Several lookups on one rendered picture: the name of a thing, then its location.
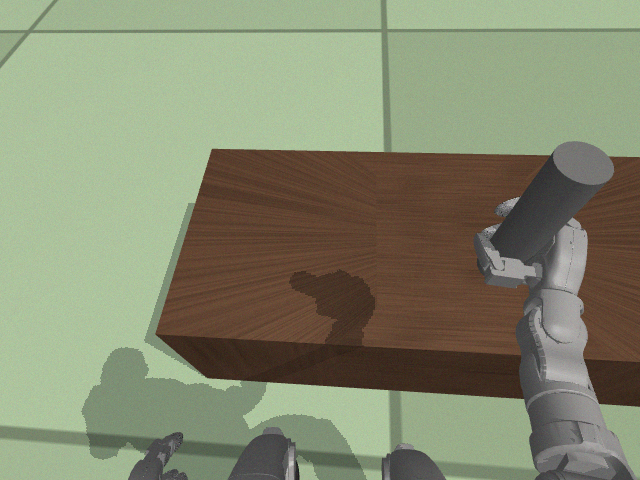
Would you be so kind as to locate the right robot hand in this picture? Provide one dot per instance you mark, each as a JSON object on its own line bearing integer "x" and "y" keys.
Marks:
{"x": 560, "y": 264}

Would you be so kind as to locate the can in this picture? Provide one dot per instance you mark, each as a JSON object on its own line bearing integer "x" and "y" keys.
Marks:
{"x": 571, "y": 176}

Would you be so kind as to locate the left robot hand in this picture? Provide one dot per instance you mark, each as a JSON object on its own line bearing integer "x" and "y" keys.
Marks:
{"x": 157, "y": 456}

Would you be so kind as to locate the right robot arm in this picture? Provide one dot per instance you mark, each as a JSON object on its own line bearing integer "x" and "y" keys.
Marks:
{"x": 569, "y": 439}

